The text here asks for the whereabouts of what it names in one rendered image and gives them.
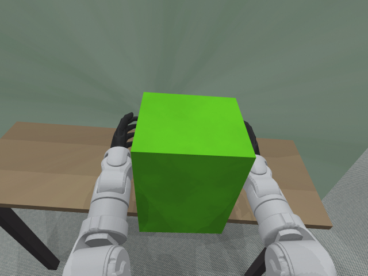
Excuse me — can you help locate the left robot upper arm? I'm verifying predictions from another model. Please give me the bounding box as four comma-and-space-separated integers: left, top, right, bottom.
63, 244, 131, 276

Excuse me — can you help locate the robot left forearm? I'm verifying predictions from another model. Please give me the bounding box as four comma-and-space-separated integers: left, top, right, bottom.
62, 147, 133, 276

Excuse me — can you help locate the table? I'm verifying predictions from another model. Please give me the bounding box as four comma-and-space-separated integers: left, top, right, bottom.
0, 121, 333, 276

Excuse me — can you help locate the right robot hand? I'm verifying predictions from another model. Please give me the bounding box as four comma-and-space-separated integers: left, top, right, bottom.
244, 121, 260, 155

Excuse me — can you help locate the carton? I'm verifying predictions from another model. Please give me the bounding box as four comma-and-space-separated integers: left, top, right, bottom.
131, 92, 256, 233

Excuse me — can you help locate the left robot hand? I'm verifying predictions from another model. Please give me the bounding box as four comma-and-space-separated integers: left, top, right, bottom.
110, 112, 138, 149

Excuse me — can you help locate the right robot upper arm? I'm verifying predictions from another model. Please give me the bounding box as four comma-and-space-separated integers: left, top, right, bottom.
265, 240, 336, 276

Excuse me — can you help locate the robot right forearm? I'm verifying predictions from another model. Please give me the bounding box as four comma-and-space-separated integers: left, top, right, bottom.
243, 155, 337, 276

